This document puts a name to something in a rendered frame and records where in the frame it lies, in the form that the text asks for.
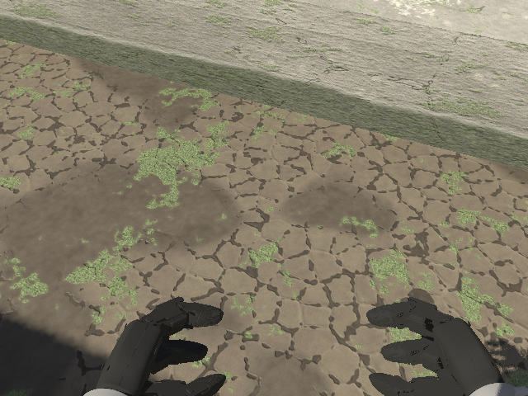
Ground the left robot hand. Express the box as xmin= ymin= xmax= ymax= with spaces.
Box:
xmin=95 ymin=296 xmax=226 ymax=396

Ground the right robot hand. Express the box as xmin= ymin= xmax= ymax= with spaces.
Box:
xmin=366 ymin=297 xmax=505 ymax=396

